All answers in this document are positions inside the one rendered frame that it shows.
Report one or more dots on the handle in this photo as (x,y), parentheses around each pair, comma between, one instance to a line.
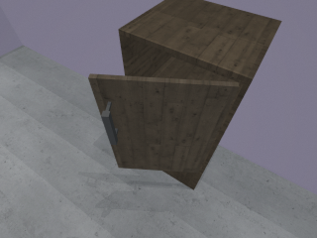
(111,131)

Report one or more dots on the cupboard door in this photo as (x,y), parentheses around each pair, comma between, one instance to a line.
(164,124)

